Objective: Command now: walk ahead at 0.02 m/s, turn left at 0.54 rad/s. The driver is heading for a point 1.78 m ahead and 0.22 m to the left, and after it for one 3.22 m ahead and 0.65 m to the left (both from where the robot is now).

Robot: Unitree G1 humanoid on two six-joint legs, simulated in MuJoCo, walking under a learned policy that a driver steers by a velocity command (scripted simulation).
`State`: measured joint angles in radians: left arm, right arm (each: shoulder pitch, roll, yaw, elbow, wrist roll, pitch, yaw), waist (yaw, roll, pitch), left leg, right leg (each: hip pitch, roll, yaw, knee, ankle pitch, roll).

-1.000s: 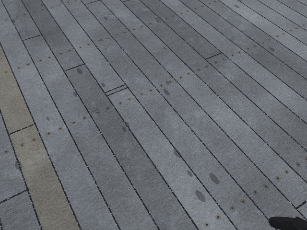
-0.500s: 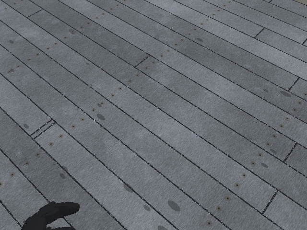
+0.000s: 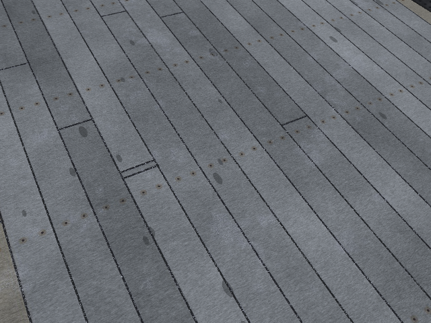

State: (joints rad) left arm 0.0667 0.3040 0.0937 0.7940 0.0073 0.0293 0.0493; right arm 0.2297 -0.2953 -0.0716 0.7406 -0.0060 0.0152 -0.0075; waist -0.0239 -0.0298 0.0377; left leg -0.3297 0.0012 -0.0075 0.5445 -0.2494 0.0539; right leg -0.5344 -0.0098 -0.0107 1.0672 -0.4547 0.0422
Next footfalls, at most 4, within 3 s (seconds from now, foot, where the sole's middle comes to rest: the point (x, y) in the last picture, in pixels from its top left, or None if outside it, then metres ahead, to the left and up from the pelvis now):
0.36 right None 0.09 -0.14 -0.78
0.70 left None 0.00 0.11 -0.78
2.48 left None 0.38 0.22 -0.78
3.00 right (178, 234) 0.75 0.08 -0.78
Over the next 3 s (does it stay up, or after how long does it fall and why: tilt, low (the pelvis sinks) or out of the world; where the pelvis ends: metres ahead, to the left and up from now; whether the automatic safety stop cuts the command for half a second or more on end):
stays up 0.54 0.13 -0.01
